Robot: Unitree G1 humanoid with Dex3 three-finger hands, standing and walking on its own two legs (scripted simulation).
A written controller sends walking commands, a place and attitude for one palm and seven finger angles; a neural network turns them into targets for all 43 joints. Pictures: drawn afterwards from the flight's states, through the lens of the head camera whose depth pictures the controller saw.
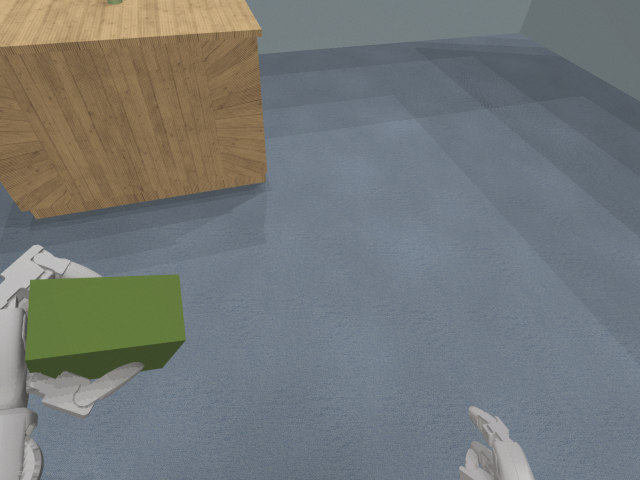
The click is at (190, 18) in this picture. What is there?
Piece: table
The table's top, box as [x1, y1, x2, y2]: [0, 0, 261, 55]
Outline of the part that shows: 0,0 0,55 261,36 261,29 244,0 122,0 123,1 119,4 108,4 106,0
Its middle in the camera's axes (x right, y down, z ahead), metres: -0.82 -0.86 +1.47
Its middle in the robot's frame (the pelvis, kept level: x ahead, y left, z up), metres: +1.64 +0.91 -0.04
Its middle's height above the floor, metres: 0.73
